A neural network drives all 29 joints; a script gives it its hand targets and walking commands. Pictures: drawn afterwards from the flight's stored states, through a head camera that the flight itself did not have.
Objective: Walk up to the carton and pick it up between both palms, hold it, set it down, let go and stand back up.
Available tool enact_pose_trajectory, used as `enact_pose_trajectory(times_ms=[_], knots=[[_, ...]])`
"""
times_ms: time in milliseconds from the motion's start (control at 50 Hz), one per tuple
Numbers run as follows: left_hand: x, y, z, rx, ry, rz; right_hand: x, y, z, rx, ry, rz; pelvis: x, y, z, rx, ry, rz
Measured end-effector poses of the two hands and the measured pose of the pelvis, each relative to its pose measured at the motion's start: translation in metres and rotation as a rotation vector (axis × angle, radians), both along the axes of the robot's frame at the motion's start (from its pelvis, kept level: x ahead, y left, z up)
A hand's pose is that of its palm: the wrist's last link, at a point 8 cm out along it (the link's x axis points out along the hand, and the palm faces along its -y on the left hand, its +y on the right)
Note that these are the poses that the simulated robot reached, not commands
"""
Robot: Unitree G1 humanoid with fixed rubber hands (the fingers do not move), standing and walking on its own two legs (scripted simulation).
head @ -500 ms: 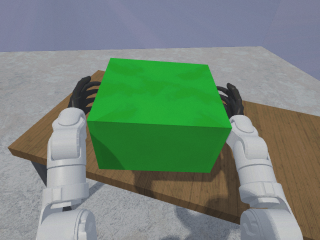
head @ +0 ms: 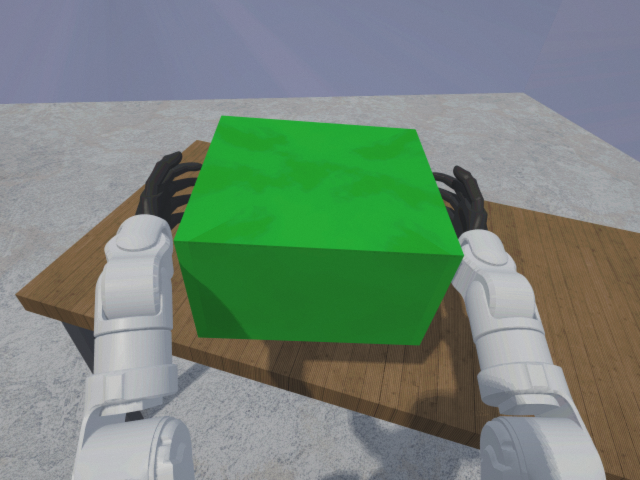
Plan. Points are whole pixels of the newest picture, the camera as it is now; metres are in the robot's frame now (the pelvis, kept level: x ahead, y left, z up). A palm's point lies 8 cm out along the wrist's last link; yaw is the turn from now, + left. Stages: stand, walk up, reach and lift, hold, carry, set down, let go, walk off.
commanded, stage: hold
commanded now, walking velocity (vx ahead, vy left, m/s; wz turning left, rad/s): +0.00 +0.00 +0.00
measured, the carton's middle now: (315, 224) +0.40 +0.00 +0.15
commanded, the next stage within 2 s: none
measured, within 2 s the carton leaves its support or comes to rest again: neither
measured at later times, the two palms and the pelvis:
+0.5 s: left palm (158, 219) +0.36 +0.18 +0.19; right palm (468, 236) +0.35 -0.19 +0.18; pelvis +0.00 +0.00 +0.00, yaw +0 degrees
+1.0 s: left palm (158, 219) +0.36 +0.19 +0.19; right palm (468, 234) +0.35 -0.19 +0.18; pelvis +0.00 +0.00 +0.00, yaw +0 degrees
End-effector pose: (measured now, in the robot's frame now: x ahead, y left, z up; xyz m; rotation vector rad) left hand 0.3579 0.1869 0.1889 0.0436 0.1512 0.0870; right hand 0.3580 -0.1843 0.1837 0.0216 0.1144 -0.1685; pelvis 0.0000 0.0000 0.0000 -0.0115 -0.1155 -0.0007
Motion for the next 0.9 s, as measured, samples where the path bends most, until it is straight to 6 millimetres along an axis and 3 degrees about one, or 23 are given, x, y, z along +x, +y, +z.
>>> enact_pose_trajectory(times_ms=[900], knots=[[-0.0014,-0.0013,-0.0024,-0.001,-0.009,-0.005,-0.0035,-0.0014,-0.0038,0.000,-0.013,-0.004,0.0043,0.0044,0.0001,-0.004,0.002,0.000]])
